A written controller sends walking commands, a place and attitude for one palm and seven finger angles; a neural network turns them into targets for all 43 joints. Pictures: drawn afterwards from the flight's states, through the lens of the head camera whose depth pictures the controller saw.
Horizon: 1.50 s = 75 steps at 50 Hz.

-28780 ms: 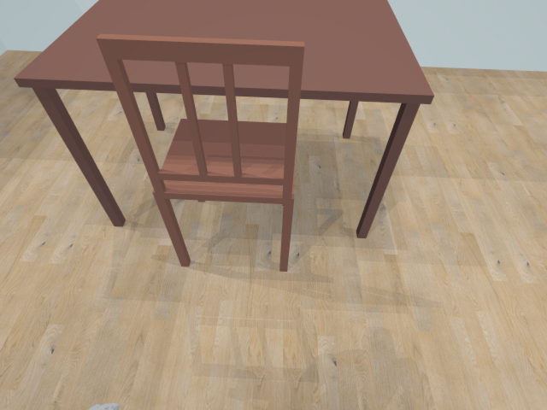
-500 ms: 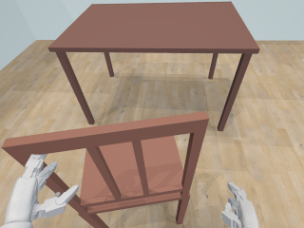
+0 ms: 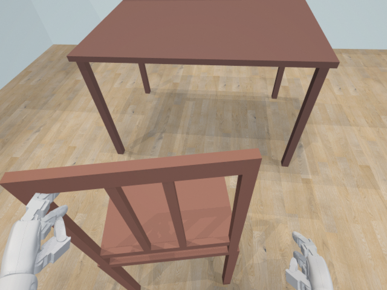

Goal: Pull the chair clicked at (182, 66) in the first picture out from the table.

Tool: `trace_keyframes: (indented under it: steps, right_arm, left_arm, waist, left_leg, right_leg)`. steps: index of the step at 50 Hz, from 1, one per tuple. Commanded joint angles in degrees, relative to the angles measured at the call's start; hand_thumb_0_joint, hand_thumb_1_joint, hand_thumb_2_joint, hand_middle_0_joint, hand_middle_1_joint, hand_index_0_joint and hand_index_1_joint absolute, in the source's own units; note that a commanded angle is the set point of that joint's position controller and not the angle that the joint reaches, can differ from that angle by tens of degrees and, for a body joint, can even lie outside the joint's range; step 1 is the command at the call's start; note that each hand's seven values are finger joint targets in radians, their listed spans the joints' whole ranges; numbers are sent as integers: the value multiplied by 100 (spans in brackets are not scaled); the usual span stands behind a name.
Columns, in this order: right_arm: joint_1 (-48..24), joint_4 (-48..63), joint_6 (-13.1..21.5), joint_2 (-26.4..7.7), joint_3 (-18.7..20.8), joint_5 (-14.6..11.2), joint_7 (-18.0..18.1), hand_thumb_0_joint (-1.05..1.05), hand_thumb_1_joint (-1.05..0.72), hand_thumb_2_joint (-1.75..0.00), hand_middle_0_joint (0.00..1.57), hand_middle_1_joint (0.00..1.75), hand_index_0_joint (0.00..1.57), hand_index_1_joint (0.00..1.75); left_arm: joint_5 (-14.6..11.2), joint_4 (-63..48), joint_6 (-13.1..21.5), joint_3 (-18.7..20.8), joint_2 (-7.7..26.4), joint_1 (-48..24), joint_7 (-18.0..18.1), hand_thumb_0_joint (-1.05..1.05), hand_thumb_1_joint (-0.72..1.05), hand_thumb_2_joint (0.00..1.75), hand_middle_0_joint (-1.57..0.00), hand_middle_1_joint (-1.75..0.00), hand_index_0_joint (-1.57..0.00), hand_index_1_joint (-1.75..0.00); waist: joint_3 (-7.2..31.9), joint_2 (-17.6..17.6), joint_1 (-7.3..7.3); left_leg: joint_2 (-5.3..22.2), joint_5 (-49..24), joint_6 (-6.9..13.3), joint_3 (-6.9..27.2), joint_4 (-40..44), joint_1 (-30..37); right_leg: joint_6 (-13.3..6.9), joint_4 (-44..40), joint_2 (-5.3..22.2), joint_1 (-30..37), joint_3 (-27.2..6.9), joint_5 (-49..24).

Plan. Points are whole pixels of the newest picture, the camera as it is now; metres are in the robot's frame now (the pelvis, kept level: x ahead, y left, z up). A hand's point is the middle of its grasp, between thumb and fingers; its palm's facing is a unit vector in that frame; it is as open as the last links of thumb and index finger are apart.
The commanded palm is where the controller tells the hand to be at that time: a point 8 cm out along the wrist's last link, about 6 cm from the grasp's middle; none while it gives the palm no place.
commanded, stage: draw the hand back to the body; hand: left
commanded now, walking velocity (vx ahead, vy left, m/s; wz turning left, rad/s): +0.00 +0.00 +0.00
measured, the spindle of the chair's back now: (133, 222) +0.26 +0.19 -0.05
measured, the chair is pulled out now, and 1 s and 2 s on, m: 0.57 0.60 0.59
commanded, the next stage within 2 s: step back with the hand held close in 0.04 s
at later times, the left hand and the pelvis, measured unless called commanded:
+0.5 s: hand (58, 253) +0.14 +0.25 +0.08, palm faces +0.16 -0.83 -0.53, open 7.3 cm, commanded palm +0.10 +0.30 +0.18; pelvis -0.05 +0.00 +0.00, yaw -1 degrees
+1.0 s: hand (31, 278) +0.10 +0.24 +0.13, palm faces +0.19 -0.74 -0.64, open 6.7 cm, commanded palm +0.05 +0.29 +0.18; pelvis -0.09 -0.01 -0.01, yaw +0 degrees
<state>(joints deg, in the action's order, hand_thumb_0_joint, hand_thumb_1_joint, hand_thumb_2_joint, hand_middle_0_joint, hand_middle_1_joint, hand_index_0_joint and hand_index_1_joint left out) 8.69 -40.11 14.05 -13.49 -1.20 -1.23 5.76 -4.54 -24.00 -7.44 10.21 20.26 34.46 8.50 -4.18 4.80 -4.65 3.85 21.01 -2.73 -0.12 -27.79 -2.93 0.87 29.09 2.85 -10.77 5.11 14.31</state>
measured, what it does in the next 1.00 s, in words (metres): shifts its weight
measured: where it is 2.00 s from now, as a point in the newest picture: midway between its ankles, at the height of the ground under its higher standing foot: outside the picture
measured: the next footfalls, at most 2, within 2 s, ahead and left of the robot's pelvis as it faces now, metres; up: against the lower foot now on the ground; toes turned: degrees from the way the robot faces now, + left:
right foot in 1.90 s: -0.10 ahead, -0.13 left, +0.00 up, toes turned -3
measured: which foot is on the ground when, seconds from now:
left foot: down 0.00-1.00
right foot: down 0.00-1.00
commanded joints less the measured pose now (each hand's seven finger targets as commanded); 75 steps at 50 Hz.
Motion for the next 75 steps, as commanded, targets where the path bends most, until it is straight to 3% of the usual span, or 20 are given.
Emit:
trace_keyframes:
  steps: [1, 8, 9, 10, 11, 12, 16, 21, 32, 37, 46, 49, 53, 60, 65, 68, 70, 71, 73, 75]
  right_arm:
    - [-684, 893, 327, -554, 202, -41, 25, 0, -90, -90, 20, 30, 20, 30]
    - [-618, 928, 332, -573, 167, -27, 23, 0, -90, -90, 20, 30, 20, 30]
    - [-251, 1326, 34, -681, 357, -220, 73, 0, -90, -90, 20, 30, 20, 30]
    - [-363, 1323, -78, -527, 326, -197, 81, 0, -90, -90, 20, 30, 20, 30]
    - [-455, 1400, -107, -553, 308, -218, 80, 0, -90, -90, 20, 30, 20, 30]
    - [-414, 1425, -163, -509, 266, -208, 88, 0, -90, -90, 20, 30, 20, 30]
    - [-530, 1614, -338, -548, 278, -173, 72, 0, -90, -90, 20, 30, 20, 30]
    - [-513, 1738, -466, -517, 339, -183, 42, 0, -90, -90, 20, 30, 20, 30]
    - [-180, 1511, -409, -485, 395, -88, 194, 0, -90, -90, 20, 30, 20, 30]
    - [-152, 1401, -328, -537, 367, -18, 227, 0, -90, -90, 20, 30, 20, 30]
    - [-64, 1260, -143, -572, 381, 51, 239, 0, -90, -90, 20, 30, 20, 30]
    - [32, 1173, -121, -550, 387, 113, 229, 0, -90, -90, 20, 30, 20, 30]
    - [-61, 1129, -233, -599, 476, 90, 204, 0, -90, -90, 20, 30, 20, 30]
    - [-223, 1182, -386, -573, 516, 13, 32, 0, -90, -90, 20, 30, 20, 30]
    - [-306, 1401, -388, -604, 432, 73, 21, 0, -90, -90, 20, 30, 20, 30]
    - [-295, 1431, -338, -564, 423, 98, 32, 0, -90, -90, 20, 30, 20, 30]
    - [-213, 1403, -256, -508, 457, 129, 16, 0, -90, -90, 20, 30, 20, 30]
    - [-226, 1343, -235, -484, 484, 121, 22, 0, -90, -90, 20, 30, 20, 30]
    - [-216, 1319, -173, -468, 475, 143, 18, 0, -90, -90, 20, 30, 20, 30]
    - [3, 1195, -159, -441, 545, 153, 10, 0, -90, -90, 20, 30, 20, 30]
  left_arm:
    - [202, -2542, 1142, 1766, 1475, -1251, 488, 0, 90, 90, -20, -30, -20, -30]
    - [191, -2821, 1194, 1695, 1498, -1580, 491, 0, 90, 90, -20, -30, -20, -30]
    - [-96, -2931, 1575, 2560, 2792, -2668, 309, 0, 90, 90, -20, -30, -20, -30]
    - [-78, -2556, 1586, 2276, 2285, -2315, 211, 0, 90, 90, -20, -30, -20, -30]
    - [-97, -2665, 1606, 2277, 2359, -2353, 183, 0, 90, 90, -20, -30, -20, -30]
    - [-116, -2423, 1578, 2085, 2016, -1983, 160, 0, 90, 90, -20, -30, -20, -30]
    - [-101, -2680, 1673, 2108, 2028, -1182, 165, 0, 90, 90, -20, -30, -20, -30]
    - [-97, -3141, 1744, 2270, 2111, -445, 225, 0, 90, 90, -20, -30, -20, -30]
    - [-91, -3181, 1990, 2714, 2337, -116, 402, 0, 90, 90, -20, -30, -20, -30]
    - [-26, -3067, 2087, 2779, 2374, -151, 436, 0, 90, 90, -20, -30, -20, -30]
    - [48, -2861, 2241, 2885, 2441, -115, 461, 0, 90, 90, -20, -30, -20, -30]
    - [68, -2663, 2287, 2844, 2245, -217, 495, 0, 90, 90, -20, -30, -20, -30]
    - [107, -1709, 2201, 2721, 1772, -106, 509, 0, 90, 90, -20, -30, -20, -30]
    - [211, -849, 2059, 2099, 1199, -392, 351, 0, 90, 90, -20, -30, -20, -30]
    - [327, -1539, 2245, 2070, 1246, -554, 320, 0, 90, 90, -20, -30, -20, -30]
    - [369, -2090, 2390, 2244, 1392, -632, 345, 0, 90, 90, -20, -30, -20, -30]
    - [317, -2428, 2493, 2336, 1480, -541, 308, 0, 90, 90, -20, -30, -20, -30]
    - [277, -2360, 2500, 2497, 1599, -372, 307, 0, 90, 90, -20, -30, -20, -30]
    - [289, -2252, 2626, 2552, 1528, -402, 280, 0, 90, 90, -20, -30, -20, -30]
    - [260, -2027, 2671, 2526, 1431, -379, 274, 0, 90, 90, -20, -30, -20, -30]
  waist:
    - [1102, 564, 39]
    - [1157, 694, 47]
    - [478, 327, 175]
    - [615, 150, 244]
    - [595, 415, 234]
    - [739, 503, 237]
    - [1524, 1132, 157]
    - [1816, 805, 167]
    - [1580, 442, 249]
    - [1374, 508, 239]
    - [1273, 301, 257]
    - [1256, -42, 256]
    - [1122, -343, 314]
    - [707, -1029, 354]
    - [569, -78, 353]
    - [802, 721, 358]
    - [1157, 702, 331]
    - [1229, 786, 331]
    - [842, 948, 343]
    - [1042, 114, 424]
  left_leg:
    - [-102, -2207, 209, -60, 381, -343]
    - [-92, -2174, 212, -39, 414, -330]
    - [186, -2014, 314, 124, 319, -286]
    - [222, -1929, 301, 132, 301, -208]
    - [181, -1960, 296, 148, 377, -243]
    - [240, -2219, 274, 133, 414, -131]
    - [416, -3575, 316, 248, 403, 279]
    - [472, -3430, 309, 325, 212, -150]
    - [249, -690, 267, 400, 77, -1156]
    - [248, 88, 354, 496, 364, -1418]
    - [118, 727, 389, 401, 255, -1803]
    - [43, 601, 358, 287, 37, -1626]
    - [148, 179, 359, 346, 194, -1829]
    - [23, 450, 431, 178, -141, -1899]
    - [482, 986, 651, 649, 831, -2745]
    - [859, 421, 824, 891, 1033, -3281]
    - [759, -821, 713, 700, 519, -2783]
    - [714, -858, 676, 679, 435, -2758]
    - [696, 499, 692, 689, 447, -3454]
    - [184, 583, 458, 389, -203, -2860]
  right_leg:
    - [-247, -282, 68, 807, -239, -1604]
    - [-235, -231, 94, 789, -174, -1502]
    - [-275, -530, 399, 26, -958, -2277]
    - [-314, -515, 562, 99, -948, -2593]
    - [-319, -461, 564, 116, -986, -2711]
    - [-281, -352, 562, 229, -851, -2710]
    - [-168, 58, 428, 486, -608, -2625]
    - [-198, 225, 516, 664, -526, -2772]
    - [-249, -191, 717, 54, -883, -1309]
    - [-177, -387, 615, -235, -890, 7]
    - [-201, -678, 653, -326, -1097, 547]
    - [-293, -844, 822, -573, -1165, 582]
    - [-195, -635, 599, -511, -908, 162]
    - [-317, -1009, 810, -1128, -983, 739]
    - [-106, -92, 290, -701, -624, 773]
    - [-11, 1020, -11, 37, -352, -405]
    - [-71, 966, 80, 21, -393, -1236]
    - [-114, 924, 123, 92, -465, -1253]
    - [-210, 883, 165, 190, -609, -763]
    - [-394, 226, 434, -327, -1033, -1172]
